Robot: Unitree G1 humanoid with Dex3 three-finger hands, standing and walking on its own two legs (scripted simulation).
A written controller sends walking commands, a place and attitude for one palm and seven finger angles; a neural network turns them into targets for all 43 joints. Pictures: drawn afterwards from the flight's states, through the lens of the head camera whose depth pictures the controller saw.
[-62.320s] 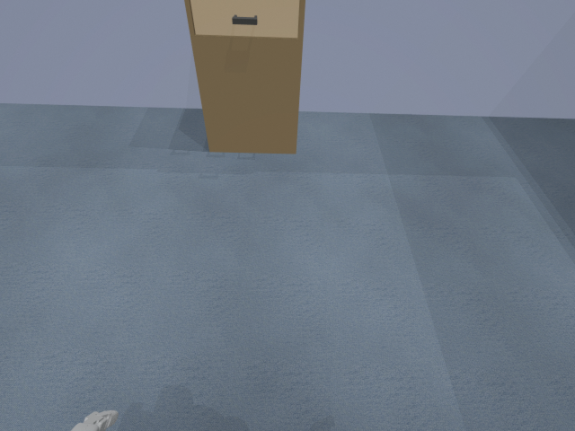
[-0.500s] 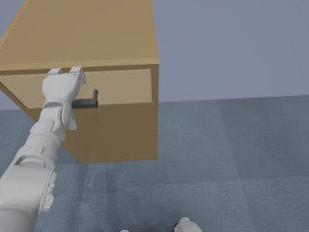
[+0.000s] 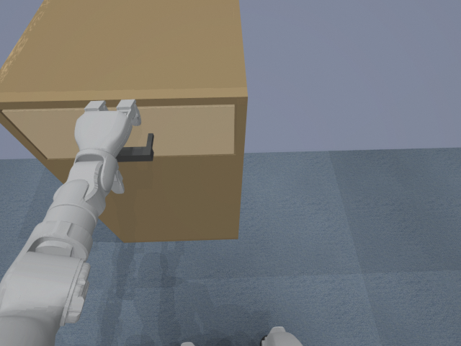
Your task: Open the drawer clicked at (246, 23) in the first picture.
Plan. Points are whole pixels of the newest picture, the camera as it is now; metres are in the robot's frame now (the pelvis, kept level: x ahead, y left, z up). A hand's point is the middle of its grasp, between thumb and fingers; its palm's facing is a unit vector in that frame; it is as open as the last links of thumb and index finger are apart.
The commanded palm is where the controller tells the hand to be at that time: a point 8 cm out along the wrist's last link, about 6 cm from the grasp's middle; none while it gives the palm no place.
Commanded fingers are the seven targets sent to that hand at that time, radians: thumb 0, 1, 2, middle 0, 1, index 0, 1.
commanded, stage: re-aim the fingers above the handle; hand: left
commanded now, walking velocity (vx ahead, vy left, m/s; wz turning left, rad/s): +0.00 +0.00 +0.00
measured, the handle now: (129, 146) +0.51 +0.21 -0.02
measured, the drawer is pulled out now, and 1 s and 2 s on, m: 0.00 0.00 0.00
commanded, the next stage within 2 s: lower the fingers behind the handle in 0.34 s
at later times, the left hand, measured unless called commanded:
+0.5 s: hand (118, 148) +0.46 +0.20 +0.05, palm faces +0.06 -0.03 -1.00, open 13.8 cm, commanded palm +0.43 +0.22 +0.09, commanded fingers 0.00 -0.50 0.30 -0.30 -1.20 -0.30 -1.20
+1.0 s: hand (129, 156) +0.47 +0.19 +0.01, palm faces +0.08 -0.02 -1.00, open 13.8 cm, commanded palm +0.44 +0.21 +0.06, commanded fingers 0.00 -0.50 0.30 -0.30 -1.20 -0.30 -1.20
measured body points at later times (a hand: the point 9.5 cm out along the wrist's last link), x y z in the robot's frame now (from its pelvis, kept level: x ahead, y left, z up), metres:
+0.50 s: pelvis -0.01 -0.01 +0.00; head +0.08 -0.02 +0.44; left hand +0.45 +0.20 +0.10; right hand +0.05 -0.29 -0.13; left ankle -0.03 +0.11 -0.71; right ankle +0.03 -0.14 -0.71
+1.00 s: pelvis -0.01 -0.01 -0.02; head +0.10 -0.02 +0.42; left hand +0.46 +0.19 +0.06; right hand +0.02 -0.29 -0.15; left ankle -0.03 +0.11 -0.70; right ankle +0.03 -0.14 -0.70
